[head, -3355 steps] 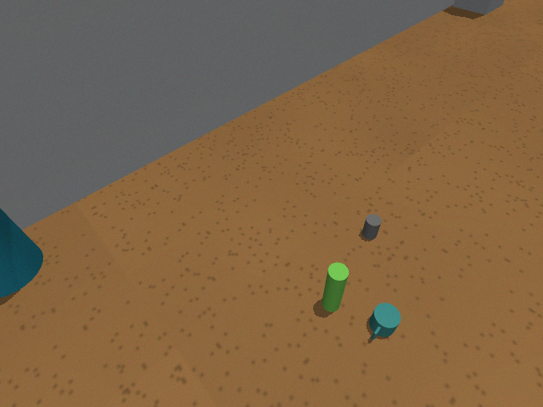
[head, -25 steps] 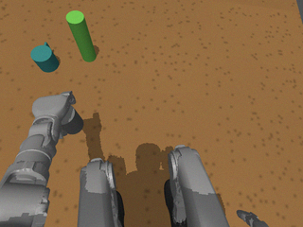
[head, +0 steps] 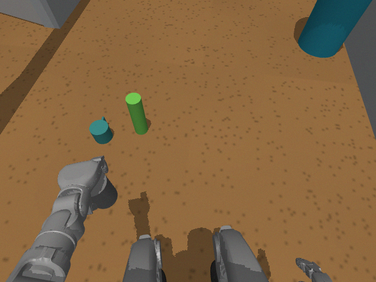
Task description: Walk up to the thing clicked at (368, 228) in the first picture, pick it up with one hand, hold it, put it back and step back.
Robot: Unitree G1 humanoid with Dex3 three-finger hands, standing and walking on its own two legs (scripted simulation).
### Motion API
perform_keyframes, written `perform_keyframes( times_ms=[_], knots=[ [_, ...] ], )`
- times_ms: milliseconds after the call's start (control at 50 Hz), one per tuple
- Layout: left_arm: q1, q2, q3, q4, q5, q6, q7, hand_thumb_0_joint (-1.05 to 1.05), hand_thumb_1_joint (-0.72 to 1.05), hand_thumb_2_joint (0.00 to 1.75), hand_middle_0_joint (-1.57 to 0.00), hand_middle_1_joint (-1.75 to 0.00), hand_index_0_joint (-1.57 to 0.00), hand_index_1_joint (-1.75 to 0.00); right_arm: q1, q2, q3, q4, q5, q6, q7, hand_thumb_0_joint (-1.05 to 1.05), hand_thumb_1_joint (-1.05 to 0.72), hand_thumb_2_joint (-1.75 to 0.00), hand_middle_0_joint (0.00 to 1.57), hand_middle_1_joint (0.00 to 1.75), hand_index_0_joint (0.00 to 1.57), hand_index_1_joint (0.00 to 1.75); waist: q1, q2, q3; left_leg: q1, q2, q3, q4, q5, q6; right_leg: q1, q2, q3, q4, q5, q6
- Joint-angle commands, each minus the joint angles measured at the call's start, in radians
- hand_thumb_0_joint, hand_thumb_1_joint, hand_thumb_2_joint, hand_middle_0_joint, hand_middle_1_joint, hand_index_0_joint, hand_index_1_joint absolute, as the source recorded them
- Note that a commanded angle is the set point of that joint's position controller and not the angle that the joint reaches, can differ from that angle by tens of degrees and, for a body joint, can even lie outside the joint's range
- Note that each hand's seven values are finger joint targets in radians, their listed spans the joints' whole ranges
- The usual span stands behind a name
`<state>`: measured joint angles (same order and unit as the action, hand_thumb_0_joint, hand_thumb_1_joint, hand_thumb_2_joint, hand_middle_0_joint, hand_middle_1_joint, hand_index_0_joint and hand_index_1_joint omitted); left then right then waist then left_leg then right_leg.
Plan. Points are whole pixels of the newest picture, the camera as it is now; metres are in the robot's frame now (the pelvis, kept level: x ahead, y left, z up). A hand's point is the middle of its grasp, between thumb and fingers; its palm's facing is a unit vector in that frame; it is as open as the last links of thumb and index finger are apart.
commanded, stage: lift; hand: left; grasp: from above
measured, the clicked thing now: (99, 190) +0.38 +0.21 -0.12
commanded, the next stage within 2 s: hold in 0.70 s
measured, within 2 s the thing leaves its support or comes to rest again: neither
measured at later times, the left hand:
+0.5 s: hand (66, 171) +0.37 +0.23 +0.03, palm faces -0.44 -0.06 -0.90, open 10.8 cm
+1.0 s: hand (56, 155) +0.37 +0.22 +0.08, palm faces -0.44 -0.04 -0.90, open 10.6 cm
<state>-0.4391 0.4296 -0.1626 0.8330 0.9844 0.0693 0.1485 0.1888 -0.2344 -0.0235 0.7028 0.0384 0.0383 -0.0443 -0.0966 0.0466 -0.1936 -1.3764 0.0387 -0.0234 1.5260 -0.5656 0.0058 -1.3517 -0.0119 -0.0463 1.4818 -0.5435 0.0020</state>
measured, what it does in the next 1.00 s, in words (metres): rises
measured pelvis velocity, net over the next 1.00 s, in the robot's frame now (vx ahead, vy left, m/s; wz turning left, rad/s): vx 0.07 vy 0.00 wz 0.00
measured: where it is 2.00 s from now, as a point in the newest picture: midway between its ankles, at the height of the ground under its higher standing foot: outside the picture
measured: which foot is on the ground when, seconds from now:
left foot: down 0.00-1.00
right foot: down 0.00-1.00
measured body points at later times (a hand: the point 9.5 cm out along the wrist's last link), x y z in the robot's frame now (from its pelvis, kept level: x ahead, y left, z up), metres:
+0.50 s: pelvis +0.04 +0.00 +0.12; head +0.11 +0.00 +0.56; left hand +0.39 +0.23 +0.08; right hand +0.12 -0.27 -0.01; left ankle +0.07 +0.12 -0.56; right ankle +0.08 -0.13 -0.56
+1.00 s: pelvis +0.07 +0.00 +0.15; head +0.10 -0.01 +0.60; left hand +0.39 +0.22 +0.14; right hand +0.17 -0.27 +0.03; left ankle +0.07 +0.12 -0.56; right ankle +0.08 -0.13 -0.56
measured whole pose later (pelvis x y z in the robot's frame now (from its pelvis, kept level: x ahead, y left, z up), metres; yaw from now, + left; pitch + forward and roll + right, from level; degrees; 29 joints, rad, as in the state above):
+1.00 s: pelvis +0.07 +0.00 +0.15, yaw +0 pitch +8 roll +0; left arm -0.30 0.37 -0.21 0.82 1.01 0.03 0.14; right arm 0.24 -0.26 -0.06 0.71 0.04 0.05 -0.04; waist -0.04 0.04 -0.07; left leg -0.50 0.02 0.04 0.71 -0.35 0.01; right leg -0.50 -0.01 0.00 0.70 -0.33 0.01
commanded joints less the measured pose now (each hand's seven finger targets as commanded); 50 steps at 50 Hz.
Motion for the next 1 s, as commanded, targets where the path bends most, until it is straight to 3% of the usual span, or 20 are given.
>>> perform_keyframes(
  times_ms=[0,60,180,260,440,460,480,540,580,640,740,780,840,880,980],
  knots=[
    [-0.319,0.180,0.055,-0.189,0.004,-0.015,0.040,0.00,0.25,1.09,-0.87,-0.85,-0.79,-0.93,0.056,-0.158,-0.054,-0.066,0.004,-0.043,-0.035,0.00,-0.93,-0.92,0.20,0.30,0.20,0.30,-0.014,0.053,-0.363,0.431,-0.032,-0.022,-0.354,0.029,0.010,0.305,0.044,0.023,-0.330,0.047,-0.026],
    [-0.252,0.161,0.041,-0.148,0.003,-0.021,0.044,0.00,0.23,1.08,-0.84,-0.88,-0.76,-0.96,0.069,-0.149,-0.055,-0.064,0.005,-0.047,-0.037,0.00,-0.93,-0.92,0.20,0.30,0.20,0.30,-0.006,0.007,-0.311,0.462,-0.040,0.002,-0.399,0.095,0.016,0.411,0.044,0.033,-0.412,0.098,-0.023],
    [-0.238,0.144,0.032,-0.136,0.017,-0.036,0.061,0.00,0.26,1.10,-0.84,-0.91,-0.77,-0.98,0.088,-0.154,-0.059,-0.053,-0.002,-0.056,-0.034,0.00,-0.93,-0.92,0.20,0.30,0.20,0.30,0.005,0.028,-0.283,0.620,-0.035,0.001,-0.510,0.202,0.009,0.512,0.045,0.027,-0.501,0.194,-0.023],
    [-0.225,0.163,0.058,-0.122,0.025,-0.036,0.080,0.00,0.28,1.12,-0.84,-0.94,-0.78,-1.00,0.091,-0.162,-0.063,-0.064,-0.005,-0.050,-0.028,0.00,-0.92,-0.92,0.20,0.30,0.20,0.30,0.014,0.020,-0.269,0.716,-0.036,0.008,-0.582,0.258,0.006,0.594,0.043,0.024,-0.567,0.244,-0.022],
    [-0.190,0.149,0.058,-0.135,0.026,-0.037,0.083,0.00,0.27,1.12,-0.81,-0.95,-0.76,-1.01,0.095,-0.162,-0.070,-0.075,-0.007,-0.042,-0.014,0.00,-0.92,-0.91,0.20,0.30,0.20,0.30,0.037,0.013,-0.224,0.854,-0.039,0.012,-0.707,0.369,-0.001,0.729,0.040,0.030,-0.685,0.339,-0.017],
    [-0.194,0.124,0.042,-0.131,0.022,-0.037,0.080,0.00,0.26,1.13,-0.81,-0.96,-0.75,-1.02,0.094,-0.163,-0.071,-0.081,-0.008,-0.041,-0.012,0.00,-0.92,-0.91,0.20,0.30,0.20,0.30,0.027,0.004,-0.214,0.865,-0.039,0.014,-0.720,0.363,0.000,0.743,0.041,0.029,-0.702,0.335,-0.016],
    [-0.188,0.140,0.057,-0.137,0.019,-0.038,0.080,0.00,0.26,1.13,-0.80,-0.97,-0.75,-1.02,0.101,-0.166,-0.074,-0.082,-0.007,-0.040,-0.012,0.00,-0.92,-0.91,0.20,0.30,0.20,0.30,0.036,-0.005,-0.212,0.877,-0.038,0.014,-0.735,0.367,-0.001,0.756,0.041,0.028,-0.715,0.337,-0.016],
    [-0.170,0.108,0.030,-0.142,0.012,-0.037,0.073,0.00,0.30,1.13,-0.81,-0.99,-0.77,-1.03,0.098,-0.161,-0.076,-0.081,-0.005,-0.040,-0.010,0.00,-0.92,-0.91,0.20,0.30,0.20,0.30,0.034,-0.025,-0.207,0.906,-0.042,0.019,-0.760,0.407,0.002,0.815,0.040,0.035,-0.749,0.380,-0.013],
    [-0.178,0.142,0.050,-0.155,0.016,-0.040,0.072,0.00,0.30,1.14,-0.82,-0.99,-0.77,-1.04,0.100,-0.166,-0.079,-0.087,-0.002,-0.035,-0.010,0.00,-0.92,-0.91,0.20,0.30,0.20,0.30,0.034,-0.028,-0.199,0.923,-0.047,0.030,-0.777,0.414,0.005,0.840,0.037,0.039,-0.774,0.395,-0.010],
    [-0.192,0.116,0.029,-0.173,0.016,-0.048,0.069,0.00,0.33,1.16,-0.82,-1.04,-0.79,-1.07,0.090,-0.159,-0.077,-0.083,-0.002,-0.035,-0.010,0.00,-0.92,-0.91,0.20,0.30,0.20,0.30,0.029,-0.015,-0.183,0.955,-0.046,0.031,-0.807,0.418,0.002,0.850,0.039,0.039,-0.799,0.395,-0.011],
    [-0.171,0.146,0.049,-0.193,0.026,-0.050,0.066,0.00,0.35,1.19,-0.82,-1.09,-0.80,-1.11,0.084,-0.167,-0.082,-0.087,-0.001,-0.032,-0.009,0.00,-0.92,-0.91,0.20,0.30,0.20,0.30,0.051,0.007,-0.196,1.021,-0.046,0.039,-0.843,0.480,-0.004,0.895,0.040,0.038,-0.826,0.438,-0.017],
    [-0.177,0.122,0.033,-0.206,0.025,-0.046,0.064,0.00,0.35,1.20,-0.81,-1.11,-0.80,-1.13,0.081,-0.162,-0.079,-0.085,0.000,-0.031,-0.008,0.00,-0.92,-0.91,0.20,0.30,0.20,0.30,0.044,-0.003,-0.186,1.031,-0.046,0.039,-0.855,0.497,-0.004,0.910,0.040,0.039,-0.835,0.456,-0.015],
    [-0.187,0.149,0.047,-0.191,0.029,-0.045,0.059,0.00,0.34,1.14,-0.78,-1.07,-0.77,-1.08,0.071,-0.170,-0.083,-0.085,0.001,-0.029,-0.009,0.00,-0.92,-0.91,0.20,0.30,0.20,0.30,0.046,-0.010,-0.158,1.041,-0.046,0.040,-0.876,0.490,-0.004,0.922,0.042,0.036,-0.857,0.446,-0.014],
    [-0.177,0.132,0.028,-0.182,0.033,-0.046,0.044,0.00,0.33,1.15,-0.77,-1.08,-0.76,-1.09,0.063,-0.169,-0.080,-0.093,0.003,-0.026,-0.008,0.00,-0.92,-0.91,0.20,0.30,0.20,0.30,0.042,-0.021,-0.137,1.040,-0.049,0.044,-0.887,0.482,-0.001,0.928,0.040,0.041,-0.873,0.446,-0.013],
    [-0.154,0.135,0.037,-0.209,0.022,-0.045,0.018,0.00,0.31,1.14,-0.75,-1.11,-0.74,-1.11,0.054,-0.169,-0.082,-0.111,0.006,-0.022,-0.002,0.00,-0.92,-0.91,0.20,0.30,0.20,0.30,0.064,-0.016,-0.158,1.076,-0.052,0.050,-0.909,0.521,-0.001,0.981,0.039,0.047,-0.890,0.479,-0.014]
  ],
)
